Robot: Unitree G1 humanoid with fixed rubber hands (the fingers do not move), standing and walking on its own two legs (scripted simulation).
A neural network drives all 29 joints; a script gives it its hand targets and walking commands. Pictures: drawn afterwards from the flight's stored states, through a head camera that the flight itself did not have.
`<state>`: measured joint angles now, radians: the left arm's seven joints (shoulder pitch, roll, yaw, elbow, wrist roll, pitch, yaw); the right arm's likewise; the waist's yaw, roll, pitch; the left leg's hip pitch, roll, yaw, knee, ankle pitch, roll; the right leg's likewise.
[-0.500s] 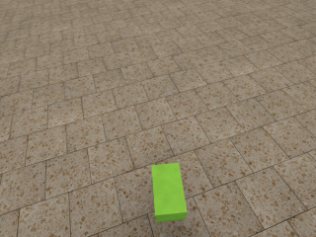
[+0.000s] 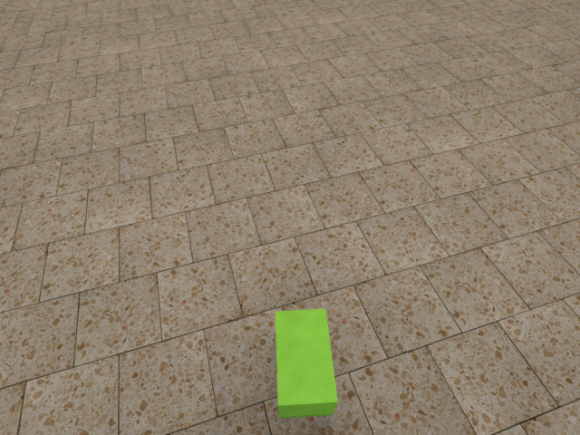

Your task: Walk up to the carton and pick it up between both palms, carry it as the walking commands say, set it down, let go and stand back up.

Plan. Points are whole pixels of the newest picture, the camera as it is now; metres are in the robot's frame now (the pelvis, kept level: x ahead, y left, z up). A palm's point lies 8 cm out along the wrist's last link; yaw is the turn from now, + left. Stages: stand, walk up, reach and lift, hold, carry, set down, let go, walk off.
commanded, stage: walk up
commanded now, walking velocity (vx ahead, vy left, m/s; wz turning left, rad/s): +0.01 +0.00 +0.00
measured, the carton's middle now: (303, 362) +0.42 -0.01 -0.69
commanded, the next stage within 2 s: stand in 0.54 s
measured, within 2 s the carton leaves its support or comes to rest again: neither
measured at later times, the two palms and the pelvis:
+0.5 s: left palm out of the picture -0.02 +0.24 -0.14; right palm out of the picture -0.04 -0.21 -0.15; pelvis -0.01 +0.01 +0.00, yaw +0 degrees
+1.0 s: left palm (141, 432) +0.14 +0.24 -0.13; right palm out of the picture +0.14 -0.22 -0.12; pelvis -0.04 +0.02 -0.02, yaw -1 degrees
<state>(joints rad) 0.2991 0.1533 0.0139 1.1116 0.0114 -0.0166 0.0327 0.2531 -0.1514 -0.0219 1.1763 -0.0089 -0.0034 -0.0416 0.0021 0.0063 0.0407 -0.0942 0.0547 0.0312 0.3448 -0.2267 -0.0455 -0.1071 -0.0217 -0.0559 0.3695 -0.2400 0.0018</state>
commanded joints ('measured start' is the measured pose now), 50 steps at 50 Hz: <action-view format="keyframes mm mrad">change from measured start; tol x4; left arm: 1 69 87 11 -14 0 -4 4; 37 109 102 4 -50 2 3 7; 38 -751 130 -52 -694 -74 27 -2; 39 -555 170 -16 -547 -56 147 14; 42 -398 177 -81 -468 -101 456 10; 45 -190 120 -29 -408 -90 690 -8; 47 -145 77 9 -466 -46 742 -24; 50 -177 59 39 -610 12 687 -40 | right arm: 1 77 -74 -10 -7 -1 -4 -4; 37 132 -90 -7 -41 -9 -13 -2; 38 -743 -246 42 -804 80 9 21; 39 -535 -258 33 -611 87 128 -3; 40 -467 -281 47 -622 125 217 10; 41 -349 -255 28 -552 132 318 20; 45 -122 -138 23 -527 56 678 31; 47 -85 -92 19 -557 53 725 41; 50 -126 -87 -38 -666 -11 662 64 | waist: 1 -4 -10 22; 37 -9 -3 58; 38 1 -15 -209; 39 -10 13 -65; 43 -9 -52 -55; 50 24 1 -216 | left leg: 1 -9 58 -35 -35 219 32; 37 -40 56 -41 -60 146 45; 38 -306 -94 -7 132 -177 56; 39 -381 -54 14 156 -232 49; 41 -359 -80 52 148 -311 69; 43 -332 -78 12 166 -216 90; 48 -245 -92 -52 193 238 83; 50 -229 -95 -56 205 351 66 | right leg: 1 -24 -94 66 -55 252 -5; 37 -52 -91 68 -66 130 4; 38 -289 19 26 101 -169 -50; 39 -354 7 2 141 -182 -55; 41 -355 2 -46 155 -241 -54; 44 -346 21 24 156 -148 -58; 48 -256 49 72 190 225 -34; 50 -283 60 61 212 314 -33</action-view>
